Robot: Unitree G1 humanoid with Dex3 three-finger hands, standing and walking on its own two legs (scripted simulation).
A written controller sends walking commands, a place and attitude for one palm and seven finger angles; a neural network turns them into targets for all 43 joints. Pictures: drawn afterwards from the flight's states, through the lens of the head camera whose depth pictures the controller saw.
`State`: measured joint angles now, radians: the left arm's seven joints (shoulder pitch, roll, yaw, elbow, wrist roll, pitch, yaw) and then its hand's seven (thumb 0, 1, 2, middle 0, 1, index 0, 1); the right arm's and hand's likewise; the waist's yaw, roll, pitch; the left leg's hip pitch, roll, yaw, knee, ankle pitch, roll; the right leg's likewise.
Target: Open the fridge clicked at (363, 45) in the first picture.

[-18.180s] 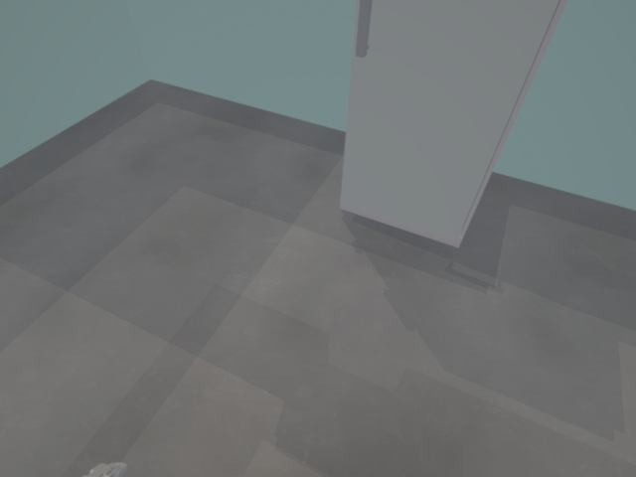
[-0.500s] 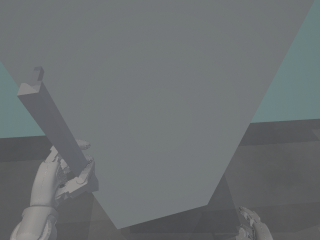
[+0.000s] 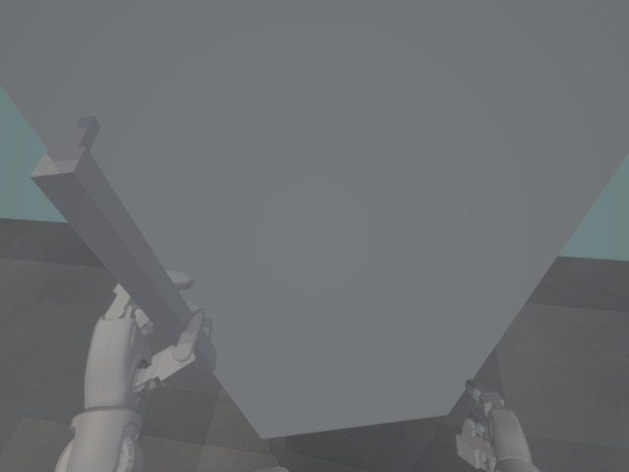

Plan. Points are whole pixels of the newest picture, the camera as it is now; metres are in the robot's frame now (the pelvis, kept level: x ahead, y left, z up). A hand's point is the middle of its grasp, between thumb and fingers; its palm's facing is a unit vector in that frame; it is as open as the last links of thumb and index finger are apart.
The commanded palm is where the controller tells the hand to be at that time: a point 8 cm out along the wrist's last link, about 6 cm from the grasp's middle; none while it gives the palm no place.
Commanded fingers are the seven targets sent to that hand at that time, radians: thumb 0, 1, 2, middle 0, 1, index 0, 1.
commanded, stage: walk backward, drawing the door open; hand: left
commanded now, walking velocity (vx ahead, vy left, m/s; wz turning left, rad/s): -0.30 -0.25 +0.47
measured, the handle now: (161, 275) +0.27 +0.18 +0.17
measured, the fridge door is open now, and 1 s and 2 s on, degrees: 14 44 80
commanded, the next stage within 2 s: stop walking and hold the door back in 1.96 s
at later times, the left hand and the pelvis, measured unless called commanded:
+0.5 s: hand (209, 444) +0.13 +0.10 +0.12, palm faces +0.46 -0.87 -0.19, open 6.7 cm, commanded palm +0.08 +0.13 +0.12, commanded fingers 0.00 0.90 0.90 -0.45 -1.40 -0.45 -1.40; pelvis -0.04 -0.12 +0.00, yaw +22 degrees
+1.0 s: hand out of the picture +0.04 +0.01 +0.12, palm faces +0.82 -0.50 -0.28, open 6.6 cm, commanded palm -0.02 +0.01 +0.12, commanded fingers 0.00 0.90 0.90 -0.45 -1.40 -0.45 -1.40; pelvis -0.01 -0.31 +0.01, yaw +45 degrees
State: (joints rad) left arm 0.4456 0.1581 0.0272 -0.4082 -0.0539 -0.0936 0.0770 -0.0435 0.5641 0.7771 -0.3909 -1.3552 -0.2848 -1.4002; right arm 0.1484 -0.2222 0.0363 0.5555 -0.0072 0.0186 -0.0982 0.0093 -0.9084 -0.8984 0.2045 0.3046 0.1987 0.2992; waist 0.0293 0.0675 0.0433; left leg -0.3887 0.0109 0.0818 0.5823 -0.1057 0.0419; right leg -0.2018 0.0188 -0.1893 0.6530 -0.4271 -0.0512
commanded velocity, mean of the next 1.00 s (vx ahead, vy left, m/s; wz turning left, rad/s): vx -0.21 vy -0.30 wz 0.68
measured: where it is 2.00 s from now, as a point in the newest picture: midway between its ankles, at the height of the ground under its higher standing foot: outside the picture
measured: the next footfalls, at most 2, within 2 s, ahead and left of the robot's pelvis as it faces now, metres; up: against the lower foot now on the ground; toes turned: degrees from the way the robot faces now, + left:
right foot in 0.22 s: +0.07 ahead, -0.16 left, +0.00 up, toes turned +11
left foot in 0.50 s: -0.08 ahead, -0.01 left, +0.00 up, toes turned +25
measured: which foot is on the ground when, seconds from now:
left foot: down 0.00-0.26, up 0.28-0.48, down 0.50-0.80, up 0.82-1.00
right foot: down 0.00-0.00, up 0.02-0.20, down 0.22-0.50, up 0.52-0.76, down 0.78-1.00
